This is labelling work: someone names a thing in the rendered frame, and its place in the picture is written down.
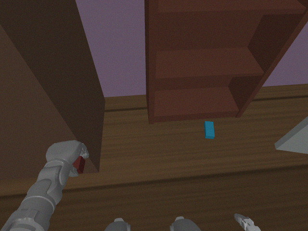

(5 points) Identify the left robot arm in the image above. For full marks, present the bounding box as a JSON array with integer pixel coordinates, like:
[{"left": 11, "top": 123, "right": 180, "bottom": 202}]
[{"left": 0, "top": 159, "right": 71, "bottom": 231}]

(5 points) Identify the bookshelf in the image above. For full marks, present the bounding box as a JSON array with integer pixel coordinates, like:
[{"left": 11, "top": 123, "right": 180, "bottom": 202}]
[{"left": 144, "top": 0, "right": 308, "bottom": 124}]

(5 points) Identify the left robot hand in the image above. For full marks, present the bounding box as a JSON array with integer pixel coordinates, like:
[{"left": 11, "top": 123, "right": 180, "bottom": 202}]
[{"left": 46, "top": 140, "right": 89, "bottom": 177}]

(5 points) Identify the right robot hand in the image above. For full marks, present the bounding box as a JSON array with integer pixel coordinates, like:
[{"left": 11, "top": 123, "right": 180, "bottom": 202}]
[{"left": 234, "top": 213, "right": 261, "bottom": 231}]

